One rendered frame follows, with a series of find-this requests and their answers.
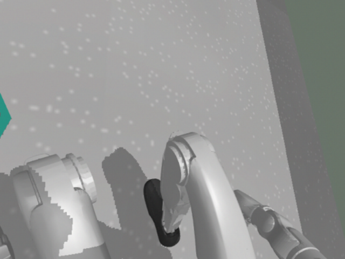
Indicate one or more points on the carton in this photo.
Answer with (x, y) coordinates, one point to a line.
(5, 116)

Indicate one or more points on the left robot arm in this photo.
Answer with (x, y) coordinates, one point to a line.
(6, 250)

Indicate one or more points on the right robot arm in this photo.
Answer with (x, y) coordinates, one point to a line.
(287, 242)

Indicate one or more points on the right robot hand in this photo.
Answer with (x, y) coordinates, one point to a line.
(247, 205)

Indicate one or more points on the right robot foot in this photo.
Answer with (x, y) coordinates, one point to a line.
(154, 203)

